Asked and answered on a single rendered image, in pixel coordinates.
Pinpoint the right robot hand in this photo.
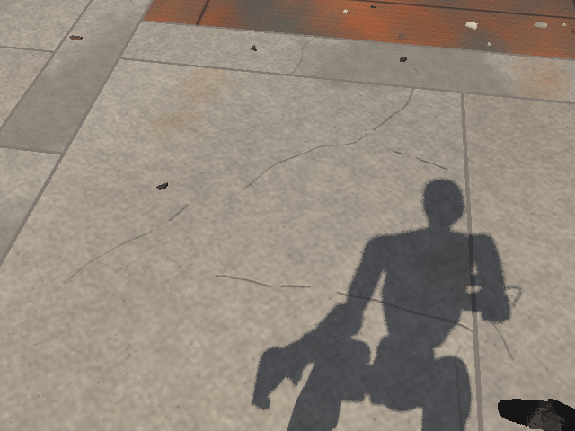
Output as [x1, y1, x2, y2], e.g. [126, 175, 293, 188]
[498, 399, 575, 431]

